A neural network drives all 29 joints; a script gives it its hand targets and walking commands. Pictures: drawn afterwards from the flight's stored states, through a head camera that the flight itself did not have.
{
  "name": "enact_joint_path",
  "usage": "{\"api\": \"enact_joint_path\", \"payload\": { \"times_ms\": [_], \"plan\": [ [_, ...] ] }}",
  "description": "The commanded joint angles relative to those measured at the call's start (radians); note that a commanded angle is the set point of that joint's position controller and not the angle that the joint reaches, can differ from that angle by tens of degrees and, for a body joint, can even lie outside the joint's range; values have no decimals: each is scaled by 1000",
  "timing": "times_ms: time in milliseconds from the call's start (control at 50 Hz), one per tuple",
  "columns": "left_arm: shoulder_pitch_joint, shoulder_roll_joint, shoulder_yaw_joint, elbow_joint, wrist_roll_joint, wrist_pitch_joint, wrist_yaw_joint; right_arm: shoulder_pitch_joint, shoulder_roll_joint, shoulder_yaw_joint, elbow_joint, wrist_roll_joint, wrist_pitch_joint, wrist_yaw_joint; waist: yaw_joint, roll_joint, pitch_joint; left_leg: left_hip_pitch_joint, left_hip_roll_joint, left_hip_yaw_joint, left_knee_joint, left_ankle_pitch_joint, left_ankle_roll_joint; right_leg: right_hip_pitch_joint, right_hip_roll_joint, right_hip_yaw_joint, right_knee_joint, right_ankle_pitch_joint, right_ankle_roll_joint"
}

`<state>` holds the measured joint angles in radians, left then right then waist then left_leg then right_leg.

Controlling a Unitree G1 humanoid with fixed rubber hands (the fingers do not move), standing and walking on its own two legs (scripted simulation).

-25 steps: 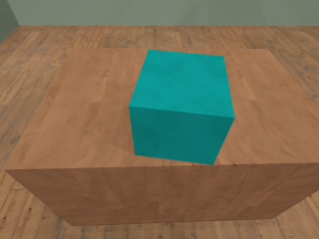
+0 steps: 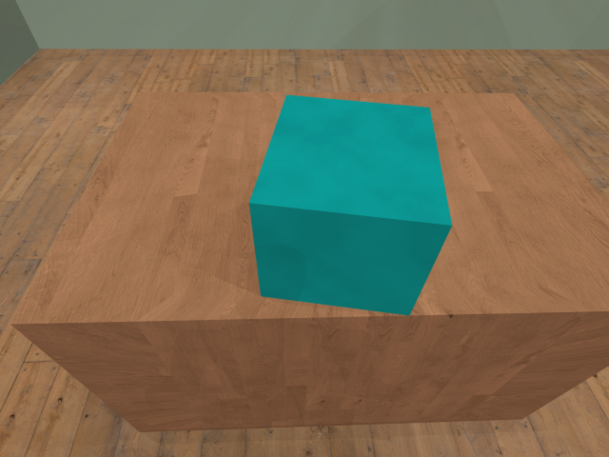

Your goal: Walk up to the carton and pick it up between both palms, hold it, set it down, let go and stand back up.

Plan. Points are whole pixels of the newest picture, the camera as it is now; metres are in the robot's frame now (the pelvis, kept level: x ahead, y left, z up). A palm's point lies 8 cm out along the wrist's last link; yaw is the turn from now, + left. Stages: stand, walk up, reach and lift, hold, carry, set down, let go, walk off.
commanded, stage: walk up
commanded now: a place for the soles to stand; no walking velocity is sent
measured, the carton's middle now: (345, 201) +0.53 -0.06 +0.04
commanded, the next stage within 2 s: none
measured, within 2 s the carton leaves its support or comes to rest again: neither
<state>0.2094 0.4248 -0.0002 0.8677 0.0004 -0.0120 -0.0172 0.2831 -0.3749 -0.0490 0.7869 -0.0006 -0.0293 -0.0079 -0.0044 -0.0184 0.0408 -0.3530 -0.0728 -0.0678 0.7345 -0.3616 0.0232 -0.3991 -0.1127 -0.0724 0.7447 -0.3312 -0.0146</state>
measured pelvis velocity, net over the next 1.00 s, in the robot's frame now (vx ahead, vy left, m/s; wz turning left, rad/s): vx -0.01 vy -0.07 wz -0.03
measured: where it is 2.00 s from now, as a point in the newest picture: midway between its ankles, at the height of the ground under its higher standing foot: outside the picture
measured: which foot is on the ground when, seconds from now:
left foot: down 0.00-1.00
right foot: down 0.00-0.72, up 0.74-1.00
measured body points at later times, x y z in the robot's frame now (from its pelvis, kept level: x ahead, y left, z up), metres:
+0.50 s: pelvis +0.00 +0.00 +0.00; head +0.01 +0.00 +0.45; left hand +0.10 +0.32 -0.11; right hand +0.08 -0.31 -0.10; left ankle +0.02 +0.11 -0.71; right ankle +0.04 -0.15 -0.71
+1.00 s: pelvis -0.01 -0.07 +0.00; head +0.00 -0.03 +0.44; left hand +0.09 +0.23 -0.14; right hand +0.02 -0.40 -0.08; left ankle +0.02 +0.11 -0.71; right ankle +0.00 -0.19 -0.69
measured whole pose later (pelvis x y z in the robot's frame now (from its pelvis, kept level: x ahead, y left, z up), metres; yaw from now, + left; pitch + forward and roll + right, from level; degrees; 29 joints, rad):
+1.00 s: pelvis -0.01 -0.07 +0.00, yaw -2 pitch -1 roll +1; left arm 0.21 0.44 0.00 0.87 0.00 0.07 -0.07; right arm 0.40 -0.37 -0.05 0.79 0.00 -0.07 -0.06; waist 0.00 -0.12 0.04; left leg -0.35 0.02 -0.09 0.72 -0.36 -0.02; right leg -0.46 -0.06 -0.01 0.99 -0.49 0.00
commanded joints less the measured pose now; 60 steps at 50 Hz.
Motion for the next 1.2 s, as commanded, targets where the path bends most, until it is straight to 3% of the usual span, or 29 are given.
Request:
{"api": "enact_joint_path", "payload": {
  "times_ms": [0, 140, 180, 220, 280, 340, 360, 400, 440, 500, 520, 560, 600, 640, 680, 700, 720, 740, 760, 820, 880, 940, 980, 1000, 1020, 1040, 1060, 1100, 1180],
  "plan": [
    [-92, 199, 89, -52, 14, -25, 12, -55, -284, -41, -25, -35, -29, -5, 36, 86, -61, -97, 188, -404, -306, 119, 121, 144, 43, 91, -100, -113, -38],
    [-30, 268, 105, -30, 25, -35, 20, 2, -221, -39, -5, -26, -18, -3, 29, -54, -133, -63, 58, -54, -43, 182, 20, 241, -202, 200, -251, 23, -162],
    [-90, 236, 94, -49, 23, -28, 19, 34, -230, -44, -1, -36, -22, 0, 7, -10, -122, -6, 91, -134, -141, 206, 42, 172, -131, 112, -185, -32, -111],
    [-101, 200, 89, -59, 12, -20, 14, -4, -273, -50, -17, -35, -27, -2, 12, 67, -92, -18, 166, -328, -249, 166, 99, 103, -8, 62, -87, -71, -46],
    [-85, 196, 83, -50, 12, -24, 13, -41, -279, -46, -24, -33, -25, -5, 26, 108, -50, -62, 197, -420, -316, 123, 124, 110, 51, 78, -91, -129, -34],
    [-6, 234, 95, -16, 23, -49, 20, -52, -211, -30, -25, -23, -21, 0, 54, 6, -125, -174, 95, -180, -145, 211, 37, 354, -85, 157, -231, 30, -90],
    [18, 256, 101, -20, 26, -52, 22, -47, -201, -29, -28, -24, -18, 0, 59, -33, -148, -154, 55, -107, -48, 172, 12, 340, -178, 232, -273, 70, -147],
    [-40, 272, 103, -40, 27, -46, 22, 16, -211, -35, 1, -25, -11, 1, 20, -83, -136, -64, 50, -11, 19, 30, 1, 239, -248, 243, -293, 73, -194],
    [-85, 247, 95, -54, 26, -35, 20, 59, -217, -40, 14, -33, -15, 4, -6, -76, -105, 14, 75, -68, -87, 119, 29, 134, -168, 136, -229, -20, -141],
    [-109, 199, 91, -70, 11, -15, 16, -8, -289, -61, -14, -49, -25, 4, 7, 137, -44, -22, 205, -460, -342, 86, 116, 25, 63, 47, -14, -178, -24],
    [-94, 195, 85, -57, 11, -17, 15, -21, -297, -58, -12, -38, -27, 1, 15, 130, -56, -6, 224, -468, -344, 78, 143, 38, 71, 55, -37, -187, -20],
    [-71, 186, 80, -38, 8, -32, 16, -58, -279, -42, -19, -36, -25, -5, 35, 137, -78, -8, 195, -401, -298, 208, 124, 100, 57, 79, -105, -94, -30],
    [-18, 216, 87, -21, 14, -50, 21, -65, -223, -26, -27, -23, -23, -2, 51, 55, -126, -98, 125, -223, -175, 342, 57, 286, -29, 121, -192, 123, -64],
    [21, 274, 102, -14, 22, -52, 24, -29, -210, -36, -30, -21, -12, -1, 48, -55, -153, -102, 50, -86, -11, 173, 6, 286, -194, 239, -271, 98, -163],
    [-52, 266, 97, -39, 23, -46, 23, 20, -217, -41, 0, -28, -7, 2, 8, -65, -114, -26, 54, -26, -26, 72, 5, 182, -224, 226, -275, 40, -187],
    [-130, 252, 120, -104, 74, 13, -12, 187, -297, -72, 60, -17, -50, -40, -45, -176, -82, 56, 99, -82, -169, 73, 37, 78, -64, 90, -95, 63, -149],
    [-161, 200, 112, -124, 66, 45, -23, 259, -381, -98, 67, -38, -70, -63, -63, 29, -44, 142, 270, -453, -352, 97, 82, -139, 62, 15, 170, -77, -61],
    [-177, 195, 118, -147, 64, 67, -23, 256, -446, -122, 43, -46, -76, -80, -54, 54, 6, 153, 395, -704, -395, 86, 170, -297, 62, 135, 297, -220, -33],
    [-166, 224, 122, -141, 69, 77, -21, 234, -451, -130, 23, -36, -81, -93, -35, 2, 18, 178, 442, -702, -359, 116, 226, -350, 15, 194, 367, -199, -30],
    [-108, 251, 147, -136, 75, 76, -33, 217, -386, -124, 10, -41, -86, -110, -17, -9, 13, 233, 378, -589, -286, 222, 203, -360, 0, 237, 424, -136, -27],
    [-93, 241, 147, -140, 60, 70, -46, 199, -394, -123, -6, -47, -84, -96, -23, 146, 15, 197, 342, -504, -257, 199, 226, -315, 13, 182, 337, -202, -4],
    [-103, 225, 147, -128, 50, 49, -47, 200, -377, -113, -14, -49, -81, -85, -36, 196, 28, 123, 323, -444, -236, 242, 232, -228, 34, 133, 224, -235, -7],
    [-35, 214, 148, -105, 38, 32, -43, 120, -379, -110, -42, -47, -72, -73, 4, 283, -3, 6, 295, -347, -205, 294, 208, -47, 54, 94, 97, -208, -23],
    [24, 201, 154, -80, 38, 23, -39, 79, -363, -103, -55, -44, -65, -72, 50, 279, -23, -108, 257, -261, -138, 276, 169, 137, 66, 83, -56, -97, -43],
    [123, 215, 162, -36, 48, 8, -30, 96, -286, -79, -56, -42, -52, -71, 88, 182, -71, -223, 171, -151, 34, 220, 108, 347, 92, 105, -180, -39, -39],
    [191, 272, 172, -13, 61, 2, -19, 125, -168, -39, -60, -36, -47, -73, 121, -112, -92, -342, 28, -63, 309, -57, 44, 400, -41, 285, -313, -153, -64],
    [134, 355, 175, -39, 56, -1, -11, 62, -190, -45, -68, -14, -39, -83, 108, -213, -8, -426, 4, -27, 437, -196, 5, 196, -292, 600, -532, -339, -108],
    [26, 312, 156, -68, 44, -1, -14, 68, -280, -70, -18, 2, -43, -72, 66, -86, 96, -360, 52, -66, 478, -98, -2, 94, -245, 537, -523, -394, -151],
    [-22, 228, 130, -69, 42, -22, -2, 176, -243, -66, 23, -21, -52, -42, 28, -80, 14, -245, 89, -31, 313, -67, -14, 154, -192, 364, -395, -139, -187]
  ]
}}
